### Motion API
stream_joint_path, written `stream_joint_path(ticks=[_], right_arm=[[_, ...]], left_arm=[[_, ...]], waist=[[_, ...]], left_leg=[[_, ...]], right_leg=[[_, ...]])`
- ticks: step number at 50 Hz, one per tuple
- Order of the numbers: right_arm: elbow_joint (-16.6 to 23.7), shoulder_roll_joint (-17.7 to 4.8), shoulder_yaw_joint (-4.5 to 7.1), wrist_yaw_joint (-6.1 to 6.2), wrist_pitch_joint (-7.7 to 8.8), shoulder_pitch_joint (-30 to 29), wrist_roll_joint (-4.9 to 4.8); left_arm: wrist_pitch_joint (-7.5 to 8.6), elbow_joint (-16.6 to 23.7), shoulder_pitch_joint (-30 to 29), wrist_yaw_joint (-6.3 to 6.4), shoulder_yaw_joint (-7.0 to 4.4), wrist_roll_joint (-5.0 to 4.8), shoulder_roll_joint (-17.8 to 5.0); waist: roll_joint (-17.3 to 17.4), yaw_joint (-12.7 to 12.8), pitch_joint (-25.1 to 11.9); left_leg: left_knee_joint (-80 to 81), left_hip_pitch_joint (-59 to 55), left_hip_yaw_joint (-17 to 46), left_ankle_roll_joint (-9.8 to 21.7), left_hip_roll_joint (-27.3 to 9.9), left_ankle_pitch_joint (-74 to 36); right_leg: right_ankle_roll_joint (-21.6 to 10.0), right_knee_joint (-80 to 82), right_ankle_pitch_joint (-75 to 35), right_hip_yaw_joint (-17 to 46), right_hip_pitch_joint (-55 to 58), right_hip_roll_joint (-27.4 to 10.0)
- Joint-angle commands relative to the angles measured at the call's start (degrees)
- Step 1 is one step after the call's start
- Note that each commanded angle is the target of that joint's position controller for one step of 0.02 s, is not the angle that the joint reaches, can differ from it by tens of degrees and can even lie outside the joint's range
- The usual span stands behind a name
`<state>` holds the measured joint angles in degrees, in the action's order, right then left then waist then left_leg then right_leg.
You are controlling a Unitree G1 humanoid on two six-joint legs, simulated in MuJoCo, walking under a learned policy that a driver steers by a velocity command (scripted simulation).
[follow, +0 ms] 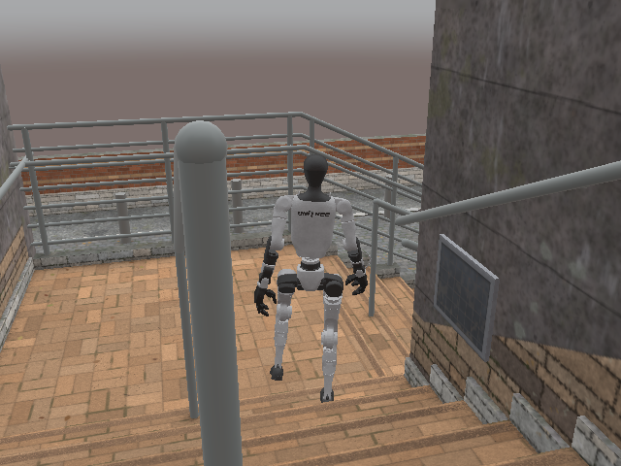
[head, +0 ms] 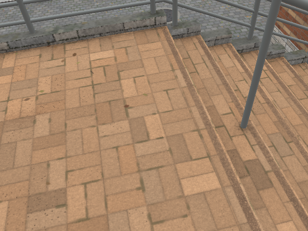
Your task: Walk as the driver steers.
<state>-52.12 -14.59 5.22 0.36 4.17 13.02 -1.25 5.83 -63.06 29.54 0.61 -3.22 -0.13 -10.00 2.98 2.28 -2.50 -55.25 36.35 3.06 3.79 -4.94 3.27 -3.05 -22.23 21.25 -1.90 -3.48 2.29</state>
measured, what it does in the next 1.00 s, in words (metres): goes down: left foot 0.15 m lower, then right foot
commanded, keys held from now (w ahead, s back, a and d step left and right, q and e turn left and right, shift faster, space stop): w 0.86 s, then w+q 0.14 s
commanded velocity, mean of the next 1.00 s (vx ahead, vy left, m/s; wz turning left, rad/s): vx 0.48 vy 0.00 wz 0.02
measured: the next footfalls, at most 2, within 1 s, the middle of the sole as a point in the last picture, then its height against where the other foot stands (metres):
left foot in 0.32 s outside the picture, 0.15 m lower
right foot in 0.76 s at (186, 212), level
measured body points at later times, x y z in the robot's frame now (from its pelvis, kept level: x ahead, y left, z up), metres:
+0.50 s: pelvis +0.33 +0.08 -0.16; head +0.38 +0.08 +0.29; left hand +0.39 +0.33 -0.30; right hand +0.38 -0.17 -0.30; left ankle +0.35 +0.17 -0.89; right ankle +0.29 -0.08 -0.76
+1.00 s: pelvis +0.63 +0.02 -0.14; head +0.65 +0.01 +0.31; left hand +0.67 +0.28 -0.27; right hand +0.74 -0.25 -0.28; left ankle +0.65 +0.20 -0.81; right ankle +0.64 -0.05 -0.89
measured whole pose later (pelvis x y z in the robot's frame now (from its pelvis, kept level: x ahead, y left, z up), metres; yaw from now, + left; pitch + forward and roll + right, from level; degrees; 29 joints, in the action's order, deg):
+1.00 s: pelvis +0.63 +0.02 -0.14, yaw +2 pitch +1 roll +0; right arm -55.4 -15.9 3.5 0.3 3.7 10.2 -1.8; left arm 6.7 -53.1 15.9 -1.5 -3.0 0.8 -12.6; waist 2.2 1.7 0.9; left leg -60.2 33.7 3.7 3.1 -5.5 12.6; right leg -5.2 -18.4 8.8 -4.5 -10.8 4.1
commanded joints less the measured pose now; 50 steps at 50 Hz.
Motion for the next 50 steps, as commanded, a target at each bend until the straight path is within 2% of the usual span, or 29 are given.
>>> stream_joint_path(ticks=[1, 6, 9, 11, 13, 14, 15, 16, 17, 18, 19, 20, 21, 22, 23, 25, 28, 32, 35, 37, 38, 39, 40, 41, 42, 44, 45, 47, 50], right_arm=[[6.42, -0.68, -0.46, -0.83, 1.66, -9.80, 0.83], [9.58, -0.17, -1.69, -3.73, 2.41, -16.03, 1.34], [11.77, 0.51, -2.76, -5.23, 2.29, -21.31, 1.20], [13.10, 0.08, -3.22, -6.09, 2.91, -24.69, 0.21], [11.56, -1.51, -2.96, -5.65, 3.38, -21.26, 0.17], [9.54, -3.79, -2.01, -5.03, 3.51, -14.65, 0.38], [4.71, -6.53, -0.64, -4.37, 3.02, -0.18, -0.19], [0.39, -9.46, 0.44, -3.90, 2.45, 13.58, 0.84], [-1.95, -12.03, -0.53, -3.94, 2.23, 17.07, 2.90], [-2.99, -11.94, 0.27, -3.94, 1.33, 22.29, 2.05], [-3.81, -14.87, 1.29, -3.69, 0.42, 20.66, 1.15], [-1.64, -10.26, 0.40, -2.97, 0.02, 15.35, 1.79], [0.86, -7.58, -0.71, -2.68, 0.78, 6.41, 2.39], [3.03, -5.66, -1.77, -2.73, 2.47, -0.98, 2.54], [2.45, -5.10, -1.93, -2.75, 3.00, -4.87, 2.28], [0.63, -3.30, -2.59, -2.00, 3.09, -2.98, 2.19], [-1.05, -5.75, -2.06, 0.08, 2.73, 0.27, 1.10], [-4.26, -7.27, -1.53, 0.63, 2.02, 6.00, -1.14], [-5.67, -8.87, -0.80, 0.23, 0.93, 7.96, -1.26], [-5.63, -9.42, -0.66, -0.03, 0.20, 6.54, -0.43], [-5.45, -7.91, -1.20, 0.06, -0.13, 6.65, 0.07], [-4.01, -6.55, -2.06, 0.16, -0.36, 6.74, 1.24], [-4.13, 1.33, -4.20, -0.45, 0.66, 14.59, 1.01], [-4.79, -4.86, -2.86, -0.79, 1.57, 11.74, 0.44], [-2.88, -8.13, -1.92, -0.91, 2.16, 5.71, -0.44], [-2.16, -7.44, -1.46, -0.04, 1.92, 1.18, 0.03], [-2.37, -6.61, -1.31, -0.20, 1.10, 1.79, 0.24], [-3.00, -4.82, -1.12, -0.23, -0.17, 2.94, -0.54], [-1.56, -3.74, -0.91, 0.24, -0.70, -0.71, -0.80]], left_arm=[[0.47, 1.93, 1.66, 2.06, -0.34, 0.00, -7.11], [-0.44, 2.53, 2.75, 3.26, 0.23, -1.19, -7.66], [-1.07, 2.45, 4.80, 2.92, 0.48, -1.20, -6.98], [-1.92, 2.47, 6.26, 2.78, 0.27, -1.46, -7.24], [-2.59, 2.99, 4.74, 2.43, -0.11, -1.46, -8.57], [-2.54, 2.76, 4.23, 1.84, -0.79, -0.91, -10.67], [-2.38, 2.80, 1.34, 1.15, -1.01, -0.27, -11.30], [-1.08, 2.37, -0.10, -0.20, -0.76, -0.53, -9.09], [0.26, 1.82, 9.17, -0.93, 1.01, -0.25, -0.93], [2.32, 3.57, 10.05, -1.51, 0.89, -3.16, -6.62], [2.61, 7.59, 5.02, -1.43, 1.04, -4.88, -6.92], [2.04, 9.84, -4.21, -0.70, 1.18, -4.66, -7.52], [0.91, 10.08, -8.12, 0.44, 0.98, -3.80, -7.94], [-0.13, 9.77, -8.41, 1.11, 0.26, -2.28, -8.93], [-1.49, 9.87, -8.91, 1.38, 0.16, -1.29, -6.57], [-1.33, 12.13, -11.31, 1.21, 0.31, -0.56, -4.45], [0.10, 14.70, -18.57, -0.10, 0.86, -0.14, -3.13], [-0.69, 17.23, -27.38, -1.19, 0.57, -0.68, -5.21], [-0.98, 18.86, -30.75, -1.79, -0.13, -0.38, -7.26], [-1.07, 18.22, -27.00, -2.19, -1.20, -0.51, -9.28], [-0.87, 15.43, -17.43, -2.33, -2.41, -0.63, -10.81], [-0.96, 13.06, -7.11, -2.15, -3.72, -0.68, -14.94], [-0.62, 12.11, -3.77, -2.67, -4.29, -0.25, -19.34], [-0.04, 13.18, -5.40, -2.74, -2.97, -0.31, -14.48], [0.49, 14.66, -11.63, -2.64, -2.22, -0.39, -12.45], [0.87, 15.81, -18.39, -2.63, -1.40, 0.45, -10.11], [1.40, 15.53, -18.90, -2.53, -0.71, 1.31, -8.14], [1.88, 14.42, -17.47, -2.47, -0.62, 1.21, -7.41], [2.10, 12.68, -14.39, -1.37, -1.34, 1.04, -10.63]], waist=[[-7.49, 0.56, 8.85], [-6.29, 2.40, 10.77], [-6.17, 5.03, 11.51], [-6.07, 6.35, 12.48], [-5.49, 4.61, 11.46], [-5.15, 1.57, 7.61], [-4.07, -5.79, 1.14], [1.45, -12.54, -6.63], [17.94, -7.55, -15.28], [19.33, -10.98, -27.69], [15.08, -9.38, -30.43], [1.72, -8.13, -22.65], [-5.95, -6.19, -13.78], [-10.97, -2.48, -8.73], [-7.43, 0.43, -1.75], [0.88, 0.83, 2.68], [3.08, -0.46, 1.60], [1.02, -3.20, 3.36], [-0.48, -3.84, 6.05], [0.54, -0.60, 3.35], [-1.34, 3.53, -1.67], [-7.23, 6.59, -8.97], [-21.26, 2.75, -15.56], [-14.83, 3.77, -14.46], [-11.53, 2.85, -6.15], [-5.56, -0.16, 0.42], [-6.29, -1.72, -0.26], [-7.12, -2.53, -0.37], [-5.85, -2.01, 2.06]], left_leg=[[12.83, 9.15, 0.39, -1.15, -0.47, -16.99], [22.49, 0.34, -1.65, -0.08, 1.17, -31.47], [25.58, 0.83, -1.98, 0.79, 0.99, -29.18], [29.69, 4.32, -1.30, 0.30, -0.04, -25.00], [34.99, -0.42, -1.37, 0.13, -0.88, -21.22], [33.85, -9.69, -3.07, 0.85, 0.92, -18.21], [34.87, -26.45, -2.70, 2.70, 0.61, -22.42], [31.80, -48.23, -1.45, 5.85, -3.60, -36.87], [7.92, -73.28, 5.03, 8.94, -12.48, -66.62], [9.23, -80.98, 16.38, 15.71, -17.80, -60.88], [22.56, -78.46, 28.25, 21.04, -22.45, -23.40], [31.69, -66.06, 28.93, 18.20, -19.24, 4.13], [36.52, -51.28, 30.28, 18.01, -19.55, 7.19], [37.91, -36.62, 27.99, 16.38, -19.31, 2.67], [39.72, -23.06, 20.82, 14.62, -15.76, -6.09], [42.35, -15.11, 10.64, 12.19, -9.83, -13.73], [42.85, -16.43, 1.19, 9.66, -4.71, -21.89], [44.00, -27.39, 2.09, 7.57, -7.29, -14.08], [42.59, -33.98, 2.66, 6.85, -9.68, -10.75], [35.77, -34.99, 0.37, 5.44, -8.24, -18.93], [25.38, -32.31, -1.66, 3.76, -5.30, -23.25], [8.00, -22.16, -5.10, 1.48, -0.78, -11.18], [-12.69, -1.51, -3.96, -1.55, 8.34, 25.34], [-19.74, 4.64, 3.71, -0.67, 5.71, 28.47], [-20.12, 7.28, 3.20, 0.25, 3.03, 23.20], [-14.05, 3.25, 1.84, -0.08, -1.30, 15.29], [-11.61, -0.35, 2.48, -0.14, -2.59, 12.60], [-8.06, -2.44, 2.30, -0.44, -3.11, 10.65], [-2.54, 3.11, 3.75, -0.96, -2.40, 4.22]], right_leg=[[-5.37, 7.17, -18.61, 9.63, -1.53, -11.17], [-5.18, -1.44, -11.24, 6.83, -9.64, -10.61], [-4.71, -9.39, -11.15, 6.32, -6.47, -10.71], [-4.46, -13.94, -15.06, 8.19, 0.63, -11.78], [-4.02, -20.82, -24.46, 8.79, 4.22, -11.61], [-4.30, -27.89, -34.83, 9.32, 3.18, -11.54], [-3.67, -41.77, -37.89, 8.87, -2.24, -10.82], [0.65, -64.90, -22.66, 4.75, -15.47, -3.20], [1.76, -87.93, 28.95, 10.62, -42.10, 1.60], [1.92, -89.31, 26.33, 18.24, -47.31, 1.42], [3.30, -87.75, 22.92, 14.42, -52.96, -0.80], [2.59, -78.08, 14.14, 8.34, -53.86, -6.10], [3.29, -79.06, 8.34, 5.54, -51.33, -6.34], [2.34, -68.62, -1.49, 9.19, -44.68, -9.51], [3.35, -59.87, -4.12, 8.70, -38.46, -10.81], [4.23, -45.25, -7.12, 7.95, -32.97, -11.86], [3.53, -22.85, -20.12, 3.68, -25.63, -8.14], [1.49, -12.53, -25.81, 3.15, -26.59, -5.89], [-1.00, -9.55, -21.22, 2.53, -28.61, -5.34], [-2.68, -7.85, -17.04, 0.32, -20.41, -3.11], [-4.12, -7.87, -18.22, 0.30, -8.29, -2.45], [-7.18, -7.29, -19.09, 10.64, 7.57, -10.25], [-16.47, 0.27, -8.72, 38.72, 24.57, -23.82], [-15.01, 4.48, 0.42, 44.78, 22.53, -23.65], [-12.33, 5.75, -1.82, 36.95, 13.84, -22.12], [-10.50, 8.80, -13.14, 24.85, 0.34, -18.28], [-9.76, 10.04, -16.74, 20.55, -2.14, -16.56], [-9.08, 12.16, -19.76, 15.09, -3.60, -15.13], [-7.76, 14.32, -24.24, 10.31, -2.42, -15.57]])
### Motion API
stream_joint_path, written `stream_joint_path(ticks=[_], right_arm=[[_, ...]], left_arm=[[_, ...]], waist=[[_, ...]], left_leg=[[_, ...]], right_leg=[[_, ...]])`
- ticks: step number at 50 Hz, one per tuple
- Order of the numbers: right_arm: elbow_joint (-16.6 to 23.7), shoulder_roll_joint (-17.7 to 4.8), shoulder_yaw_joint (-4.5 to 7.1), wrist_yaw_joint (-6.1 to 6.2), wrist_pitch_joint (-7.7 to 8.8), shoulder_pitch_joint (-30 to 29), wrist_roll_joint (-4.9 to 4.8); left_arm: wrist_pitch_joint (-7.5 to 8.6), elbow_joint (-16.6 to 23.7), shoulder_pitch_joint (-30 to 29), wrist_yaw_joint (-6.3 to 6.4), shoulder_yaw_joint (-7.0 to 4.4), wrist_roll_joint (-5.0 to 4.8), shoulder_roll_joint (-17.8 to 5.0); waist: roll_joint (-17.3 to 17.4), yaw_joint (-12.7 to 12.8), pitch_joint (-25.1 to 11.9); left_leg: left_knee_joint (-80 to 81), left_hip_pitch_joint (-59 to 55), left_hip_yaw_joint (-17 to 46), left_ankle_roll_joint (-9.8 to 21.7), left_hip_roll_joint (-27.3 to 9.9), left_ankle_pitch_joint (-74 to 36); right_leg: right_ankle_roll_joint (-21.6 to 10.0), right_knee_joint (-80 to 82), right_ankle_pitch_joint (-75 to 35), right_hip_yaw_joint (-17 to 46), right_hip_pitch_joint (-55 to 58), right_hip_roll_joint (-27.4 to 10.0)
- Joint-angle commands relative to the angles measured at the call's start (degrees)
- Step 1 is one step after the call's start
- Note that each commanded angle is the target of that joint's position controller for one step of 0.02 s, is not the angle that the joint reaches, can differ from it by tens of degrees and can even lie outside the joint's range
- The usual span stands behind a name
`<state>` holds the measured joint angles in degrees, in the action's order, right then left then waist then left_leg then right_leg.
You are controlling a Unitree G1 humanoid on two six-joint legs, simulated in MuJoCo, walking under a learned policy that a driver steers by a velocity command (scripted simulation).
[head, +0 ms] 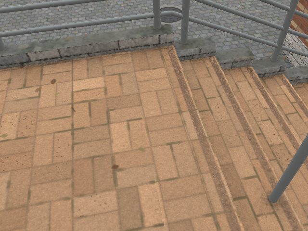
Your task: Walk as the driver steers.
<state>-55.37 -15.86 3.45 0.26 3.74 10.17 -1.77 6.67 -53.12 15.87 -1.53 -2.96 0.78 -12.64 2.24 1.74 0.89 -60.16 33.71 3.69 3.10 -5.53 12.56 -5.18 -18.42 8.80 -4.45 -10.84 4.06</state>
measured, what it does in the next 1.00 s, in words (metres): walks ahead, turning left: left foot, then right foot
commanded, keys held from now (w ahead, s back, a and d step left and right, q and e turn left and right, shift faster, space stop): w+q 1.00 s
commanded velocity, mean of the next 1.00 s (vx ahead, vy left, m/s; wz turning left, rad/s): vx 0.50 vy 0.00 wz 0.52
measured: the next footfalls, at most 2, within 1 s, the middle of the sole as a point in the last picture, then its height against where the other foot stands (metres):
left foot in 0.38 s outside the picture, level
right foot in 0.84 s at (152, 189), level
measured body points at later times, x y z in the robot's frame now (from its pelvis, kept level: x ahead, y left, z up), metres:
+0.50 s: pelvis +0.28 +0.09 -0.01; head +0.31 +0.10 +0.44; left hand +0.29 +0.37 -0.14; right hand +0.47 -0.14 -0.13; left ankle +0.31 +0.16 -0.75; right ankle +0.21 -0.09 -0.64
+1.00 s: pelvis +0.56 +0.13 -0.01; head +0.58 +0.14 +0.44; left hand +0.54 +0.43 -0.10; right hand +0.79 -0.05 -0.12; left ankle +0.44 +0.21 -0.65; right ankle +0.65 +0.07 -0.75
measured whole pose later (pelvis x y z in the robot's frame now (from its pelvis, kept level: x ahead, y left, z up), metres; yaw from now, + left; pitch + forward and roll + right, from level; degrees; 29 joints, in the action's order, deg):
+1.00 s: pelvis +0.56 +0.13 -0.01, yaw +34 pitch +1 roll -1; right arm -41.9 -16.9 4.0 0.2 1.2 16.7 -1.5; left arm 6.1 -41.9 10.7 -0.4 -3.3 0.6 -14.2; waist 2.3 -0.1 1.0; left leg -69.9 29.0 3.8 1.4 -0.2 21.7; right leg -1.7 -26.2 10.1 -3.4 -17.4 1.3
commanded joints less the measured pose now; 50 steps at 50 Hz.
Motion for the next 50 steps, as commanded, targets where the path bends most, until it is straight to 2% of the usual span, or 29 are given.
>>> stream_joint_path(ticks=[1, 2, 3, 7, 10, 11, 13, 16, 17, 18, 19, 20, 21, 22, 23, 24, 25, 28, 33, 38, 40, 41, 42, 43, 44, 45, 46, 47, 50], right_arm=[[1.88, -2.51, 1.07, 0.55, -0.33, 1.52, -0.14], [2.36, -2.92, 1.37, 0.53, -0.29, 0.79, 0.23], [2.84, -2.58, 1.53, 0.11, -0.44, -0.86, 0.11], [5.76, -1.07, 0.78, -1.46, -0.15, -7.21, 0.64], [9.36, 0.43, -0.17, -2.22, -0.32, -12.79, 0.40], [10.38, 1.24, -0.50, -2.53, -0.06, -14.24, 0.60], [11.96, 0.83, -0.37, -3.03, -0.11, -14.73, 0.52], [12.68, -2.21, 1.02, -4.11, -0.41, -9.87, 0.44], [11.86, -4.80, 2.26, -4.23, -0.54, -4.46, 0.14], [9.61, -7.98, 4.10, -3.67, -0.70, 5.30, 0.03], [8.04, -13.42, 5.87, -1.87, -1.52, 14.29, 0.22], [10.15, -15.73, 5.65, -1.79, -0.93, 10.70, 0.71], [9.80, -11.33, 4.37, -2.00, -0.62, 11.58, 1.28], [10.15, -8.08, 3.60, -1.94, -0.13, 8.91, 1.27], [10.75, -6.13, 2.99, -2.19, 0.24, 5.14, 0.72], [11.49, -3.81, 2.30, -1.88, 0.41, 2.36, 0.45], [12.17, -3.15, 1.86, -1.54, 0.35, 1.40, 0.71], [12.79, -6.88, 2.70, -0.62, 0.44, 2.31, 1.13], [12.50, -8.04, 3.09, 0.57, -0.46, 7.47, 0.43], [12.22, -7.76, 2.92, 1.05, -1.01, 10.56, 0.04], [12.95, -8.08, 3.10, 1.22, -1.31, 9.50, 0.47], [13.63, -7.27, 2.78, 1.12, -1.37, 8.37, 0.61], [14.85, -4.90, 1.81, 0.73, -1.10, 7.20, 1.11], [16.12, -1.32, 0.74, 0.73, -0.64, 12.86, 0.78], [16.84, -2.94, 0.31, 0.53, -0.22, 16.56, -0.43], [15.93, -8.24, 1.57, 0.45, -0.54, 13.34, -0.90], [16.92, -9.30, 1.92, 0.37, -1.00, 8.13, -0.21], [17.86, -8.31, 1.98, 0.22, -1.26, 5.59, 0.50], [18.29, -4.44, 1.72, -0.31, -2.34, 6.68, 0.19]], left_arm=[[0.99, 2.24, 0.40, 1.00, -1.83, -0.15, -8.39], [0.63, 2.03, 0.72, 1.12, -1.72, -0.01, -8.53], [0.71, 1.63, 0.69, 1.55, -1.23, 0.07, -6.66], [0.41, 0.42, 2.24, 2.40, -1.22, 0.01, -7.05], [-0.23, -1.58, 7.04, 2.33, -1.41, -1.19, -7.84], [-0.84, -2.36, 8.04, 2.34, -1.48, -0.67, -8.57], [-1.66, -2.67, 8.00, 2.67, -1.44, -1.06, -8.79], [-3.27, -1.10, 4.78, 3.41, -2.26, -1.15, -12.06], [-3.77, -0.15, 3.46, 3.68, -2.54, -1.17, -12.81], [-3.84, 0.68, 1.55, 3.77, -2.55, -1.61, -13.13], [-2.67, 2.25, 1.48, 3.49, -1.57, -0.85, -10.91], [-0.17, 4.55, 7.07, 2.25, 0.87, -0.39, -2.59], [2.30, 5.88, 0.76, 1.33, -0.59, -1.95, -8.53], [3.07, 7.63, -2.97, 1.20, -1.01, -3.38, -9.69], [2.99, 7.76, -4.33, 1.46, -1.09, -2.55, -9.18], [2.13, 7.66, -4.09, 1.96, -1.73, -1.16, -9.53], [1.21, 8.10, -3.32, 1.98, -1.89, -0.67, -9.23], [-0.06, 10.28, -4.40, 2.51, -1.93, 0.05, -7.51], [-0.10, 14.62, -15.97, 2.26, -0.78, -0.38, -5.08], [0.97, 17.42, -20.03, 0.70, -1.43, -1.33, -8.21], [1.65, 17.09, -16.81, 0.44, -2.01, -1.35, -9.61], [1.95, 15.93, -11.69, 0.68, -2.68, -1.03, -10.67], [2.22, 15.01, -3.80, 1.02, -3.46, 0.04, -12.99], [1.81, 14.20, 4.76, 1.54, -4.64, 1.13, -17.68], [1.10, 12.89, 6.53, 1.08, -4.58, -0.12, -16.63], [0.66, 14.30, 3.14, 1.30, -3.20, -0.79, -11.12], [-0.02, 14.81, 0.24, 1.55, -2.47, -0.70, -8.97], [-0.36, 14.59, -2.54, 1.45, -2.01, -0.37, -8.27], [0.04, 13.71, -4.79, 1.04, -1.77, -0.17, -7.27]], waist=[[-4.61, -0.81, -0.69], [-4.14, -0.73, -0.13], [-4.34, -0.60, 0.12], [-5.29, 0.81, 2.30], [-2.86, 3.51, 4.91], [-3.77, 3.16, 5.95], [-4.05, 3.03, 5.61], [-9.88, -1.45, 0.82], [-10.73, -4.56, -2.74], [-8.80, -9.92, -7.58], [0.70, -12.21, -13.47], [11.44, -5.22, -19.85], [3.75, -8.68, -18.97], [1.62, -7.45, -11.89], [-3.88, -4.48, -6.78], [-3.67, -2.84, -5.06], [-2.72, -1.28, -3.74], [-1.01, 0.10, -2.34], [2.49, -4.35, -1.41], [3.49, -5.25, -1.54], [4.92, -3.18, -2.09], [4.81, -0.34, -4.35], [2.44, 3.44, -11.09], [-9.42, 3.47, -20.48], [-22.37, 2.04, -23.52], [-13.42, 2.99, -14.74], [-7.79, 3.07, -8.21], [-5.37, 1.52, -3.34], [-8.62, -1.43, -0.23]], left_leg=[[3.80, 7.53, 4.39, -0.48, -1.24, -7.59], [5.81, 8.57, 5.01, -0.82, -0.78, -10.29], [8.55, 8.87, 4.96, -0.93, 0.21, -12.94], [17.79, 6.11, 0.45, -0.82, 0.30, -20.43], [21.90, 9.04, -1.63, 0.06, 1.07, -18.13], [23.66, 10.80, -2.27, 0.50, 1.44, -16.60], [25.20, 11.31, -5.18, 1.32, 2.59, -12.76], [23.79, -0.25, -10.92, 3.73, 7.09, -2.07], [24.23, -8.68, -11.51, 5.27, 8.86, -0.82], [29.31, -23.67, -9.72, 7.73, 9.97, -5.33], [31.63, -42.43, 7.29, 12.07, -0.66, -7.53], [39.91, -57.73, 41.51, 23.99, -15.18, -3.24], [42.77, -56.62, 39.48, 21.93, -13.49, -4.56], [42.46, -49.43, 28.51, 18.93, -10.81, -8.93], [43.92, -40.33, 22.11, 16.81, -7.80, -13.43], [44.69, -34.68, 17.02, 15.17, -5.49, -16.54], [46.20, -29.60, 15.05, 14.87, -3.95, -18.44], [47.44, -21.20, 11.50, 14.39, -1.81, -24.18], [45.32, -18.94, 9.29, 10.28, 2.08, -18.68], [39.82, -25.89, 17.70, 8.70, -1.52, -11.07], [36.01, -27.64, 20.31, 7.85, -2.22, -13.37], [31.40, -26.63, 19.51, 6.55, 0.00, -17.25], [19.61, -21.35, 16.51, 4.61, 3.05, -15.81], [-0.24, -4.46, 8.89, 0.34, 10.63, 1.35], [-11.77, 8.45, 6.79, -1.02, 10.39, 22.18], [-17.19, 12.74, 7.66, -1.67, 6.63, 17.95], [-17.39, 12.48, 5.13, -1.92, 4.56, 13.11], [-14.85, 10.62, 4.11, -2.00, 2.83, 9.94], [-9.90, 4.93, 2.36, -2.04, -0.36, 6.24]], right_leg=[[-5.45, 11.33, -12.41, 11.76, 6.14, -17.60], [-4.90, 11.68, -12.81, 9.83, 6.56, -17.19], [-4.12, 11.50, -13.73, 7.34, 7.03, -16.49], [-2.51, 12.33, -14.01, 0.27, 6.66, -15.45], [-2.40, 11.68, -16.02, -0.68, 12.40, -17.51], [-3.02, 10.42, -20.58, -0.87, 15.21, -18.68], [-2.77, 7.22, -28.48, -2.85, 20.32, -20.08], [-1.62, -4.16, -56.66, -6.37, 20.56, -20.14], [-0.73, -12.41, -61.37, -6.92, 18.44, -19.79], [1.06, -25.07, -56.99, -7.55, 11.58, -17.60], [3.73, -44.64, -29.06, -7.23, -4.87, -13.31], [6.84, -64.47, 22.34, 1.45, -27.45, -0.26], [5.15, -66.49, 21.50, 10.98, -33.84, -3.40], [4.04, -62.91, 16.80, 10.14, -35.17, -6.21], [4.18, -57.35, 13.57, 9.64, -33.13, -8.41], [4.87, -52.43, 11.15, 9.18, -30.16, -10.30], [5.62, -50.50, 9.50, 9.06, -26.83, -11.06], [8.49, -41.67, 5.49, 6.82, -23.73, -10.56], [9.15, -18.81, -10.67, 5.88, -20.49, -5.97], [7.06, -9.62, -10.39, 8.68, -18.04, -4.16], [5.15, -8.16, -5.76, 8.39, -13.92, -3.95], [3.54, -5.78, -6.31, 7.32, -6.41, -3.75], [0.31, -7.88, -6.65, 11.75, 7.49, -9.56], [-7.08, -7.64, -2.85, 30.54, 29.19, -22.82], [-11.88, -1.53, 11.61, 51.02, 34.52, -30.29], [-9.39, 0.49, 20.43, 45.94, 27.34, -28.35], [-6.65, 1.28, 18.19, 36.47, 18.88, -25.63], [-5.64, 3.08, 11.98, 29.85, 10.55, -22.94], [-4.92, 7.71, 2.80, 17.68, 0.24, -18.74]])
